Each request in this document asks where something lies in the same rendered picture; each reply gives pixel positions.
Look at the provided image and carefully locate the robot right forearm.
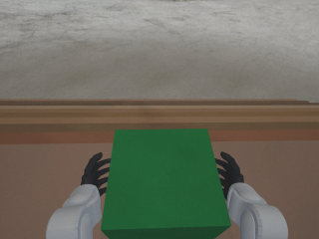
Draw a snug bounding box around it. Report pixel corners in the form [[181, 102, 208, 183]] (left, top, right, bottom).
[[226, 182, 288, 239]]

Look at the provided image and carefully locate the robot left forearm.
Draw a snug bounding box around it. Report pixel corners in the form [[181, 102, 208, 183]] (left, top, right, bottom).
[[46, 184, 102, 239]]

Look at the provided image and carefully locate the carton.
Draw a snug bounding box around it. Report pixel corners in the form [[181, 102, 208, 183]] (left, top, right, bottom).
[[101, 128, 231, 239]]

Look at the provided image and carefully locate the robot right hand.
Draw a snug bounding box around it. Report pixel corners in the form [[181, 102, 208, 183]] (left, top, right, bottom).
[[215, 151, 244, 201]]

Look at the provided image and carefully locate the robot left hand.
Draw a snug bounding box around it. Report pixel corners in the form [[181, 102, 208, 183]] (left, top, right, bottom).
[[81, 152, 111, 196]]

